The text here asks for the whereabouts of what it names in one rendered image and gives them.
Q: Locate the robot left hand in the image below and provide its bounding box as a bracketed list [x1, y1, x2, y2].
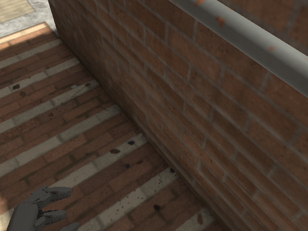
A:
[6, 185, 80, 231]

